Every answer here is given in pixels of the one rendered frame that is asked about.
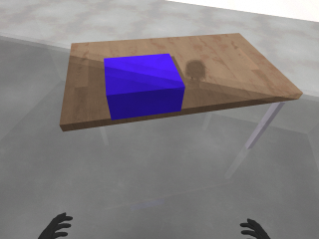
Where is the carton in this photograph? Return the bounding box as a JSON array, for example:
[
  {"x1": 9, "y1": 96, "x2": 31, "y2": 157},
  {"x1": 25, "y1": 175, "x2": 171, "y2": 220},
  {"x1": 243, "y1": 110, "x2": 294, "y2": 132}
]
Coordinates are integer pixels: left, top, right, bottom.
[{"x1": 104, "y1": 53, "x2": 185, "y2": 120}]

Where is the right robot hand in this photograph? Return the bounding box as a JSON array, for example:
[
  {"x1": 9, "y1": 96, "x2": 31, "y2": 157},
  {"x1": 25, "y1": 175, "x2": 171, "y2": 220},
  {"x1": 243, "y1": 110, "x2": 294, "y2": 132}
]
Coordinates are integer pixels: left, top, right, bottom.
[{"x1": 239, "y1": 218, "x2": 270, "y2": 239}]

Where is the left robot hand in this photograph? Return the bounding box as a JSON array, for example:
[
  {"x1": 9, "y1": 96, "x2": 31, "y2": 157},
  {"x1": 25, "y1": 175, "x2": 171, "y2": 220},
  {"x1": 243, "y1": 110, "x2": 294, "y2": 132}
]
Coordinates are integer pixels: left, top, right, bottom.
[{"x1": 38, "y1": 212, "x2": 73, "y2": 239}]

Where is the table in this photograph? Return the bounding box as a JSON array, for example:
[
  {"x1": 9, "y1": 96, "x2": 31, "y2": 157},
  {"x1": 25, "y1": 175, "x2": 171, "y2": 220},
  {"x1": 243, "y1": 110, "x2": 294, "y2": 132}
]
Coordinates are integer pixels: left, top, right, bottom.
[{"x1": 59, "y1": 33, "x2": 303, "y2": 149}]

